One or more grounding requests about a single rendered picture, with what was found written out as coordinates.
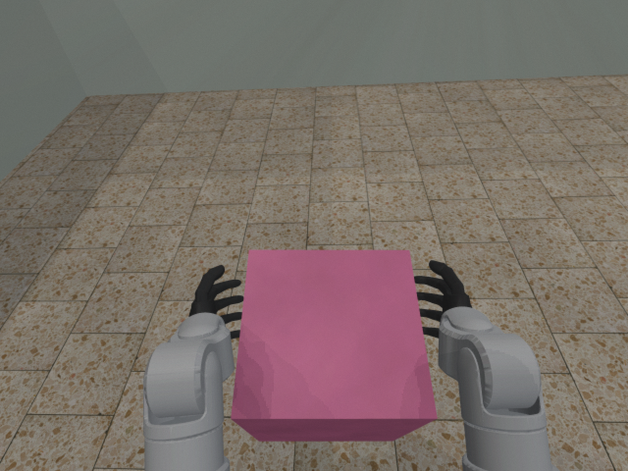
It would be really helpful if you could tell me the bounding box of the right robot forearm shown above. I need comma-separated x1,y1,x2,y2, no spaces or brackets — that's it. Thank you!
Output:
438,306,560,471

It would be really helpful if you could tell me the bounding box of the carton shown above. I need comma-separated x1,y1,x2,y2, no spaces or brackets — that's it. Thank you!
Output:
231,250,438,442

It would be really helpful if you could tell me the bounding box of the right robot hand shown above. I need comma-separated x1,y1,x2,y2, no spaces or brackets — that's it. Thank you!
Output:
414,260,472,338

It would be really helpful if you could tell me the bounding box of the left robot hand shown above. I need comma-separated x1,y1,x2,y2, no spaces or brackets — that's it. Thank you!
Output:
188,265,243,340

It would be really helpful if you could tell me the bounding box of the left robot forearm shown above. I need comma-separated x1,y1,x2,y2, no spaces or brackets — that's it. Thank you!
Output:
143,313,235,471

